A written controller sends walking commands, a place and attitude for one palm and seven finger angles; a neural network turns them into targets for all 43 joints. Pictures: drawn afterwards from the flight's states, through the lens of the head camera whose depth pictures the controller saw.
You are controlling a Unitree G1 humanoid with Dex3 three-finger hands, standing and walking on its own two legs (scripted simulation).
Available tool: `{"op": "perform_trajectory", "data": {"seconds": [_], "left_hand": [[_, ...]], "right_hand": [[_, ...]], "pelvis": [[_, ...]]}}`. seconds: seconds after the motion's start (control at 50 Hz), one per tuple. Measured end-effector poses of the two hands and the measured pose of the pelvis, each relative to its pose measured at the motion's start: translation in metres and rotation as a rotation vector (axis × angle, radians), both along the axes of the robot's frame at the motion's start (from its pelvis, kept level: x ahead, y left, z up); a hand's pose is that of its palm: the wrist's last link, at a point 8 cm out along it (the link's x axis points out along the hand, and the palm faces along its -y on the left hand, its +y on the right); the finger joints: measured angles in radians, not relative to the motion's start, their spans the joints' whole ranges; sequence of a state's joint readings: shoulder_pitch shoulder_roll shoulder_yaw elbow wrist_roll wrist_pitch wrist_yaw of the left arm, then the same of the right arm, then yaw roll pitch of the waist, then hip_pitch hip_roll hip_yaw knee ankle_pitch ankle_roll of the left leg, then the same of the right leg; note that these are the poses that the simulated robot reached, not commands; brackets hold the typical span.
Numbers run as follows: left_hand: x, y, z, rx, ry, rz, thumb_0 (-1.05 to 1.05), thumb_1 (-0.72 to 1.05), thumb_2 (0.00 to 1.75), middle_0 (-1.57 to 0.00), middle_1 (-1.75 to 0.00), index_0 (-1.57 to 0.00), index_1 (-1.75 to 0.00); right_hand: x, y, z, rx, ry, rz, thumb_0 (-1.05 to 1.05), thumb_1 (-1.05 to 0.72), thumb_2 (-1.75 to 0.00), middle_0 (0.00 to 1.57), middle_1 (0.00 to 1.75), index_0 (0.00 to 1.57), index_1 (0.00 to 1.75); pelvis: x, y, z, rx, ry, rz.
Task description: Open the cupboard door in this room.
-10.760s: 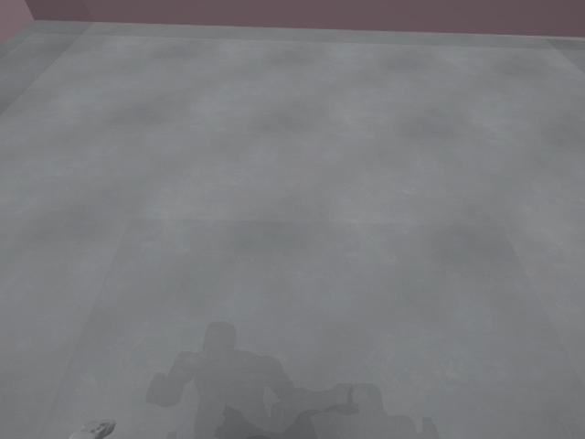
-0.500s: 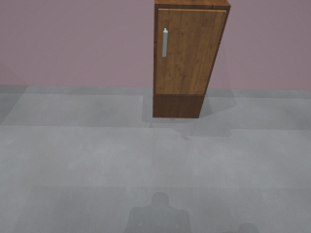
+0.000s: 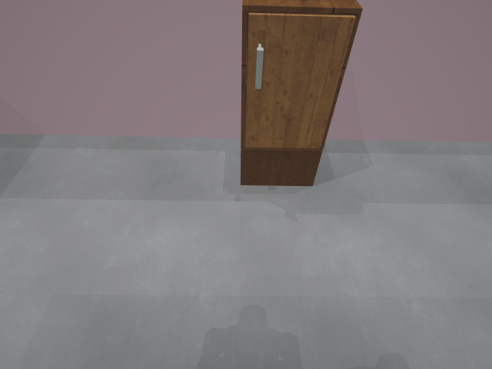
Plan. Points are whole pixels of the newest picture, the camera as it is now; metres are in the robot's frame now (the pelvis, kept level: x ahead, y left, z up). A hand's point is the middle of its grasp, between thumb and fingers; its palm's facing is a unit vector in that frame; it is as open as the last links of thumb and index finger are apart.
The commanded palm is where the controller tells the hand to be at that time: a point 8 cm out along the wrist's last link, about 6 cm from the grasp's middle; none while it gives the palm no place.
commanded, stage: look at it before walking up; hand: left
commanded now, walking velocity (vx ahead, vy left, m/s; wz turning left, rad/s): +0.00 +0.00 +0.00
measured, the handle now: (258, 66) +1.13 +0.02 -0.05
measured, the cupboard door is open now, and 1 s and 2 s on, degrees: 0 0 0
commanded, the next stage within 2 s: walk to a spot facing it in 0.08 s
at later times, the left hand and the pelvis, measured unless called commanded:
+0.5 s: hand out of the picture +0.00 +0.18 -0.19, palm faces -0.06 -0.97 -0.22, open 7.4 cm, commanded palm none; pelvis -0.03 -0.01 -0.02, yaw -7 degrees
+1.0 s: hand out of the picture +0.07 +0.13 -0.16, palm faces -0.23 -0.95 -0.21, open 7.4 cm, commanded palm none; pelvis +0.06 -0.06 +0.00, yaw -20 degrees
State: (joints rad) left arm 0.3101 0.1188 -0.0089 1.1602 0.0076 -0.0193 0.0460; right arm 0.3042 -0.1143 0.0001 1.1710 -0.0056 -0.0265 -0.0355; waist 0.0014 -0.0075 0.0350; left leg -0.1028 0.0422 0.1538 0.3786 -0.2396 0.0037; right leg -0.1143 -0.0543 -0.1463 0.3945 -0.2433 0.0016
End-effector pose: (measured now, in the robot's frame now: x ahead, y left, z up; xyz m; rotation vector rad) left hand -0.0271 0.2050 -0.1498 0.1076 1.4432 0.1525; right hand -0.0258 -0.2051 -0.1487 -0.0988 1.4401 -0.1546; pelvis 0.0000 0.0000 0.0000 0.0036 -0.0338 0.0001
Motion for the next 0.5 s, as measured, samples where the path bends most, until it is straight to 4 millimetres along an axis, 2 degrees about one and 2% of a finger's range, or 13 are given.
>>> {"op": "perform_trajectory", "data": {"seconds": [0.34,0.42,0.5], "left_hand": [[-0.005,0.008,-0.001,0.015,0.008,-0.019,0.01,0.91,0.9,-0.2,-0.3,-0.2,-0.29],[0.004,0.015,-0.005,0.025,0.016,-0.057,0.01,0.91,0.9,-0.2,-0.3,-0.2,-0.29],[0.023,0.02,-0.006,0.055,-0.007,-0.105,0.01,0.91,0.9,-0.2,-0.3,-0.2,-0.29]], "right_hand": [[-0.001,-0.013,-0.003,-0.029,-0.028,-0.023,0.01,-0.91,-0.9,0.2,0.3,0.2,0.3],[-0.006,-0.018,-0.007,-0.041,-0.043,-0.07,0.01,-0.91,-0.9,0.2,0.3,0.2,0.3],[-0.012,-0.028,-0.014,-0.044,-0.067,-0.112,0.01,-0.91,-0.9,0.2,0.3,0.2,0.3]], "pelvis": [[-0.015,-0.002,-0.004,-0.003,0.002,-0.04],[-0.023,-0.002,-0.009,0.004,0.015,-0.08],[-0.029,-0.008,-0.016,0.023,0.021,-0.123]]}}
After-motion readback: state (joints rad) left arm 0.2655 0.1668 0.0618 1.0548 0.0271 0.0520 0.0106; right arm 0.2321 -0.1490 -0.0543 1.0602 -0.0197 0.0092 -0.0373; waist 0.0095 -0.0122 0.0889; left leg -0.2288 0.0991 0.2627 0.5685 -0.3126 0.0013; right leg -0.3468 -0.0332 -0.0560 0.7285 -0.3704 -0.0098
